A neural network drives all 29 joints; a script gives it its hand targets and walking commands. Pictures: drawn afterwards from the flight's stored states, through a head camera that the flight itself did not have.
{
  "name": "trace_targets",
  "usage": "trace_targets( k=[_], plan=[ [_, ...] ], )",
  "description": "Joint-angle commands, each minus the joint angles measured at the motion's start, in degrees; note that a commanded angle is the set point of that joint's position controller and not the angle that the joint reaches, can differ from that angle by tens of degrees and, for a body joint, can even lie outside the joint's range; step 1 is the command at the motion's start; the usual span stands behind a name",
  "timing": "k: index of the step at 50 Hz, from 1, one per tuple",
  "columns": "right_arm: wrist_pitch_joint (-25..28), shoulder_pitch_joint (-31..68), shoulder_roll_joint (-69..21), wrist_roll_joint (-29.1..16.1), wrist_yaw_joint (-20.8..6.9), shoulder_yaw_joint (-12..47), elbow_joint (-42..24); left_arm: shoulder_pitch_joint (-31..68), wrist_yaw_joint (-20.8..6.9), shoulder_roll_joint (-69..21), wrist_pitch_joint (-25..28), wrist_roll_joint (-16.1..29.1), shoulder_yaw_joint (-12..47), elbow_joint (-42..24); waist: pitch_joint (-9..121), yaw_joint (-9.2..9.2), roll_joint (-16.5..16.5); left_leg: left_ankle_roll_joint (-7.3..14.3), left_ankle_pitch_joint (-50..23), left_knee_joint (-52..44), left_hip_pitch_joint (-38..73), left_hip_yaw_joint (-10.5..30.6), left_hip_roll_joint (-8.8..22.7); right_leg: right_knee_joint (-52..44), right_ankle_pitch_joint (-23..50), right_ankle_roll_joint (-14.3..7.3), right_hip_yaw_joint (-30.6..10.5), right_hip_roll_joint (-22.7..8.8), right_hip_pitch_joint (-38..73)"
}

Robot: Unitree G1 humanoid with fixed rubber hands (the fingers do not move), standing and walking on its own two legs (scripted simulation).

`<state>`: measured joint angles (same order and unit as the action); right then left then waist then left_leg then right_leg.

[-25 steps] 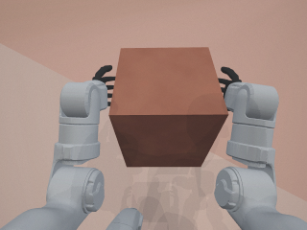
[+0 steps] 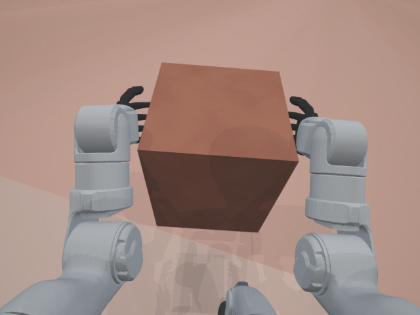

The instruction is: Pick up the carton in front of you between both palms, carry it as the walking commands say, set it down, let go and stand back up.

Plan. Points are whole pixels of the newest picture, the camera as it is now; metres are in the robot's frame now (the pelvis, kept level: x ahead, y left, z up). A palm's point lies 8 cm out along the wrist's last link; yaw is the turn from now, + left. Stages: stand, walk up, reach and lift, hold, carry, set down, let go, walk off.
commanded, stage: carry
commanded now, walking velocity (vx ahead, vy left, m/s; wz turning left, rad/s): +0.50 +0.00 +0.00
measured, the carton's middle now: (213, 154) +0.39 -0.03 +0.11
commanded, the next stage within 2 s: none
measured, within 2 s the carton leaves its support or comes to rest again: neither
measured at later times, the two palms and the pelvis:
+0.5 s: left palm (121, 10) +0.71 +0.17 +0.24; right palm (250, 16) +0.70 -0.13 +0.24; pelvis +0.33 +0.02 +0.05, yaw +0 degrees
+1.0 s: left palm out of the picture +1.00 +0.18 +0.24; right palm out of the picture +1.04 -0.12 +0.24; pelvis +0.64 -0.01 +0.09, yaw +2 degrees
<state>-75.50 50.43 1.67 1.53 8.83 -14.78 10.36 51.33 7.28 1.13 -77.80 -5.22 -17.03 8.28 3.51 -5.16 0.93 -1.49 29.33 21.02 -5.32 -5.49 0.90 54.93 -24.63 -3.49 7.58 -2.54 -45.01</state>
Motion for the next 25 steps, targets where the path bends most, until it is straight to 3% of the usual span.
trace_targets(
  k=[1,2,3,4,5,6,7,8,10,13,16,18,19,20,21,22,23,24,25],
  plan=[
    [-0.5,45.1,-63.2,-26.7,-16.2,30.4,-4.2,34.4,-9.6,-57.0,1.5,19.4,29.9,2.4,22.1,5.6,9.4,8.8,-65.4,9.4,5.4,1.0,10.7,-10.6,0.9,-2.3,10.2,8.5,22.4],
    [-0.4,43.4,-63.0,-25.9,-16.2,30.0,-2.8,34.5,-10.0,-57.6,1.8,19.6,30.1,3.2,27.2,9.9,7.9,5.7,-67.8,20.2,-0.8,-2.8,9.7,-16.4,6.1,-3.7,10.1,9.3,38.8],
    [-0.2,43.7,-63.1,-25.0,-16.4,29.8,-2.8,33.8,-10.4,-58.4,2.3,20.3,30.2,3.6,33.7,14.12,1.7,3.2,-51.9,34.6,-14.2,-2.2,6.7,-20.7,-1.8,-6.4,-4.7,1.9,57.2],
    [-0.2,44.8,-64.6,-24.4,-16.8,29.7,-3.3,36.3,-10.8,-59.1,3.3,21.2,30.8,1.9,36.6,12.52,-17.9,0.7,-9.1,52.2,-31.4,1.9,-4.2,-30.6,-0.8,-16.2,-42.4,-15.3,65.4],
    [-0.1,46.0,-63.3,-23.3,-16.5,29.6,-3.8,37.2,-11.4,-61.7,3.3,23.2,32.5,0.0,33.3,12.35,-16.6,1.9,-0.2,63.9,-38.6,9.4,-5.9,-33.5,10.7,-18.9,-49.8,-16.2,64.5],
    [0.2,45.4,-63.3,-22.5,-15.9,29.4,-4.2,41.5,-11.9,-63.4,3.4,25.6,34.7,-4.1,28.8,12.3,-9.3,3.5,-1.5,69.0,-42.7,11.0,-3.5,-28.1,22.7,-18.3,-41.9,-16.1,60.8],
    [0.3,43.8,-62.4,-21.0,-15.0,28.5,-5.0,44.6,-12.3,-65.9,3.5,28.3,36.4,-7.1,28.2,11.96,-2.4,4.3,-1.6,68.2,-43.5,10.0,-1.7,-25.5,27.6,-15.8,-36.3,-14.8,58.0],
    [0.4,41.7,-61.6,-19.5,-14.2,27.6,-5.3,47.2,-12.7,-67.4,3.7,30.8,37.8,-10.1,27.8,11.12,-1.3,4.9,-2.2,65.0,-43.8,9.7,-0.3,-25.9,25.9,-13.1,-32.0,-13.4,56.3],
    [0.7,38.5,-58.9,-16.4,-12.7,26.4,-6.3,49.9,-13.4,-68.9,3.9,34.2,39.4,-13.2,28.4,10.0,-4.2,5.0,-2.4,58.0,-41.8,8.5,0.8,-28.2,17.2,-10.3,-26.9,-12.0,54.2],
    [1.0,36.0,-55.5,-13.2,-11.4,26.4,-7.1,49.6,-14.0,-67.7,3.8,35.3,39.6,-13.8,26.0,10.64,-5.6,4.4,-0.5,46.0,-41.3,4.6,1.3,-31.0,17.1,-11.4,-22.3,-12.2,52.4],
    [0.5,35.4,-53.1,-12.0,-10.9,27.0,-6.1,47.1,-14.3,-65.4,3.2,34.2,39.3,-11.2,23.2,10.62,-8.4,3.5,-8.3,27.7,-31.0,1.9,1.2,-33.1,17.2,-9.6,-14.5,-10.3,45.7],
    [0.0,34.5,-52.5,-12.0,-11.1,27.5,-3.8,45.1,-14.6,-64.1,2.7,32.8,38.5,-7.7,21.3,9.27,-9.5,3.2,-10.1,19.4,-22.8,-3.7,-1.9,-33.2,18.9,-8.4,-10.6,-9.7,42.2],
    [-0.3,34.7,-52.8,-12.3,-11.5,27.7,-2.5,43.9,-14.7,-63.5,2.5,32.0,38.0,-5.9,21.1,7.78,-8.9,3.7,-11.4,16.5,-17.1,-6.7,-3.8,-30.7,22.6,-7.8,-9.0,-9.9,40.3],
    [-0.4,33.9,-53.4,-12.9,-12.0,27.7,-0.5,43.5,-14.7,-63.1,2.3,31.4,37.4,-4.2,22.7,4.71,-6.8,4.7,-13.7,12.6,-6.9,-9.8,-5.9,-23.5,30.7,-6.2,-5.0,-8.9,37.1],
    [-0.4,32.6,-53.5,-13.9,-12.4,27.2,2.1,42.8,-14.7,-62.7,1.9,30.4,36.6,-2.1,27.7,2.13,-2.8,6.0,-12.2,12.0,7.3,-6.9,-4.4,-11.9,34.7,-3.1,-0.6,-6.7,32.0],
    [-0.3,32.1,-53.8,-14.7,-12.9,26.9,3.3,42.4,-14.9,-61.6,1.7,29.6,35.1,-0.4,31.9,-0.53,6.4,10.6,3.8,5.0,17.9,18.7,9.5,3.9,20.8,1.1,0.4,-3.4,20.3],
    [0.1,33.9,-54.9,-15.4,-13.3,27.3,3.6,42.8,-15.0,-61.6,1.5,28.5,34.0,0.0,30.8,-0.28,17.9,17.5,-3.3,-2.2,23.2,44.7,18.7,15.6,-6.4,2.7,-3.4,6.1,5.1],
    [-0.2,36.1,-57.4,-17.5,-14.0,28.0,1.8,42.7,-14.8,-61.7,1.6,27.1,32.8,1.7,26.5,0.21,11.0,18.7,-12.9,-1.5,22.5,44.8,19.7,25.2,-7.6,1.8,-8.2,4.9,-2.3],
    [-0.2,40.0,-59.8,-20.4,-14.8,29.7,-0.8,41.3,-14.4,-61.0,1.7,25.7,31.5,1.9,24.2,0.03,4.1,18.4,-25.3,2.1,19.8,38.2,18.6,29.0,-5.7,1.1,-8.8,3.1,-4.4]
  ],
)
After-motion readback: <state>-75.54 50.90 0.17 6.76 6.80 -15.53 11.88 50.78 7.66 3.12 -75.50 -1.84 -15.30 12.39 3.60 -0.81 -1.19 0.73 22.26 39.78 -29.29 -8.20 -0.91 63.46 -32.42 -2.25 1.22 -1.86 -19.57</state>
